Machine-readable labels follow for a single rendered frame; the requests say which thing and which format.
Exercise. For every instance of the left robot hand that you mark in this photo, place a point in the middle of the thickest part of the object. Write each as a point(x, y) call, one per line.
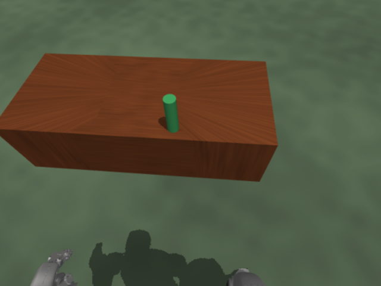
point(47, 274)

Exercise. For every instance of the can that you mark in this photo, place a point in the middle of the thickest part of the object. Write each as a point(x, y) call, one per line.
point(171, 115)

